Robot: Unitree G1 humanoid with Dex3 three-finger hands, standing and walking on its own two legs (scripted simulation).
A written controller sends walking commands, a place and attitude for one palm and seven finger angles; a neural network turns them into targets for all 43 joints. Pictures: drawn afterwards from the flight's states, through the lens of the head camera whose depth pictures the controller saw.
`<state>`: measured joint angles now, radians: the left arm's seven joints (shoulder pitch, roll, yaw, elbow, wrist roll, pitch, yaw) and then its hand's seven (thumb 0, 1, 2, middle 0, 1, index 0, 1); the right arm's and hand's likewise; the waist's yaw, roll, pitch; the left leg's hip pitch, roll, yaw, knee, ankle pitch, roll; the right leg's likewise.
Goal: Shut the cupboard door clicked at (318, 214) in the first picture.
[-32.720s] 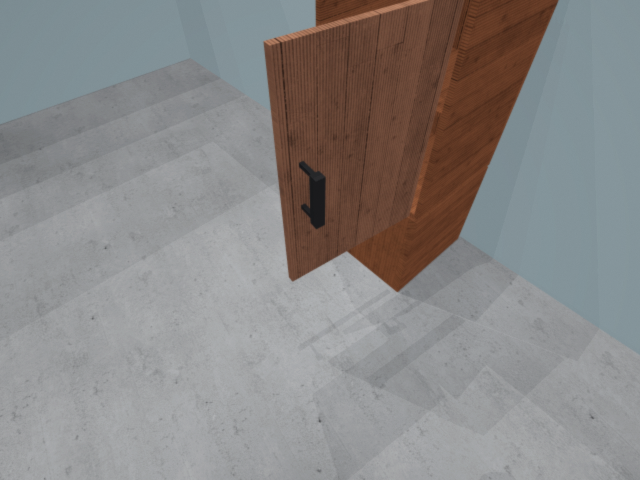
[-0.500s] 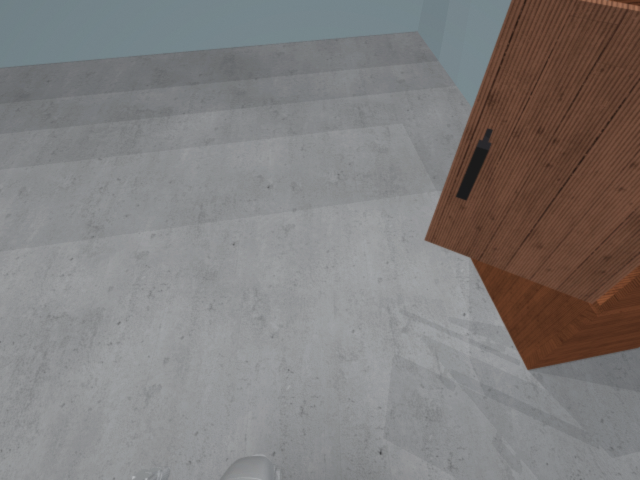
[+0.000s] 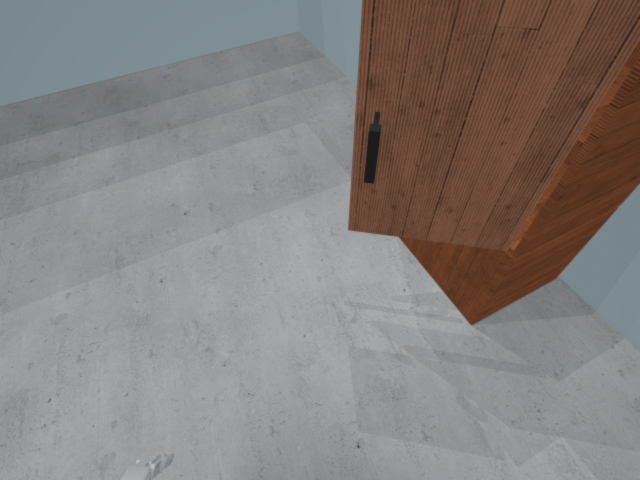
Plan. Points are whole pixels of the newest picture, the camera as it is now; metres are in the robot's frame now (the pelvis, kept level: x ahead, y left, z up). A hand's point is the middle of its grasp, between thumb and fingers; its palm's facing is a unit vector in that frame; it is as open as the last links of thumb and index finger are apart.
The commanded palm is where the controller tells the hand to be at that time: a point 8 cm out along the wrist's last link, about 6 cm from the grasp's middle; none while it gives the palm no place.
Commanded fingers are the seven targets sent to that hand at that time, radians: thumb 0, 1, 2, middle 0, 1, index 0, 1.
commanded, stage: turn to face it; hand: left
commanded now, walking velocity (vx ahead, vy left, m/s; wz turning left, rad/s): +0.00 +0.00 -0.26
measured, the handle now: (373, 148) +0.70 -0.08 -0.03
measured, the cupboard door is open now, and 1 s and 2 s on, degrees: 52 52 52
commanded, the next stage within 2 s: take the last steps up to it in 0.06 s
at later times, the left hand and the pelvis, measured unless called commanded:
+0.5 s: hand (198, 474) +0.15 +0.18 -0.15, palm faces -0.17 -0.97 -0.15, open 7.4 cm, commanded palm none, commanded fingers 0.00 0.90 0.90 -0.20 -0.30 -0.20 -0.30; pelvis +0.05 +0.00 +0.02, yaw -10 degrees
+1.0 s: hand (293, 403) +0.25 +0.06 -0.17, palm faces -0.18 -0.97 -0.16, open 7.3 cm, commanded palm none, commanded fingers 0.00 0.90 0.90 -0.20 -0.30 -0.20 -0.30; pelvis +0.18 -0.11 +0.01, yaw -11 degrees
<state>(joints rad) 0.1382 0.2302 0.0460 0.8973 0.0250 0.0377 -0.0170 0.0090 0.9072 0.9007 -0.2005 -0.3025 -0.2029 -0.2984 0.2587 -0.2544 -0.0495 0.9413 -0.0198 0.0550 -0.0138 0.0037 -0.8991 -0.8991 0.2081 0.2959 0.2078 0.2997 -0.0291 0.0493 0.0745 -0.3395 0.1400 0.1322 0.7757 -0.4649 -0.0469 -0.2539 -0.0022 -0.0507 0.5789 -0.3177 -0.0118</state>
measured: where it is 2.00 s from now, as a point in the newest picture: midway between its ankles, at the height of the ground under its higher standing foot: outside the picture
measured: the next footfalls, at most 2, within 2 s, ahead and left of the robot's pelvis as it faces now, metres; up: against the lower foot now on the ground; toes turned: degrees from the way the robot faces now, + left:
left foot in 0.26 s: +0.08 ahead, +0.12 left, +0.00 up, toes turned +1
right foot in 0.70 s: +0.17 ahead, -0.21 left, +0.00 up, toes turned -18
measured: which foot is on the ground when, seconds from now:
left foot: up 0.00-0.24, down 0.26-0.70, up 0.72-0.98, down 1.00-1.00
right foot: down 0.00-0.26, up 0.28-0.68, down 0.70-1.00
